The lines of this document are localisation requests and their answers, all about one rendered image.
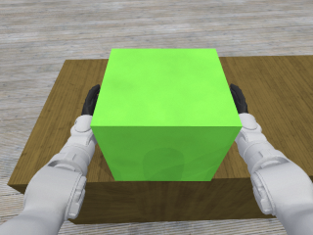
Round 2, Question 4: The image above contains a robot left hand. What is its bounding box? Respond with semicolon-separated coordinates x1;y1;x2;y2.
81;84;101;116

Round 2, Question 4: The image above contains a robot right forearm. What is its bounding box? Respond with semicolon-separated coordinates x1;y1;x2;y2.
234;113;313;191

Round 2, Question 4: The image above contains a robot left upper arm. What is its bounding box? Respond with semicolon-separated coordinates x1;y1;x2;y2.
0;165;87;235

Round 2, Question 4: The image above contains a robot right upper arm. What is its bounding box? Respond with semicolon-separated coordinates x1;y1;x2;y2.
250;162;313;235

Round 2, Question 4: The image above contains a robot right hand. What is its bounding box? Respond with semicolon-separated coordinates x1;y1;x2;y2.
229;83;248;114

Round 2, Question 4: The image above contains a carton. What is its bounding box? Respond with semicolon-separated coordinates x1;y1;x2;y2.
90;48;243;181

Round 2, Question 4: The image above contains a pedestal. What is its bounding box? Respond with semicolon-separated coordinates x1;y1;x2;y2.
7;55;313;225

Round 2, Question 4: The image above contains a robot left forearm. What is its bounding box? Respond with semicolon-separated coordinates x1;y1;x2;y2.
22;115;98;208

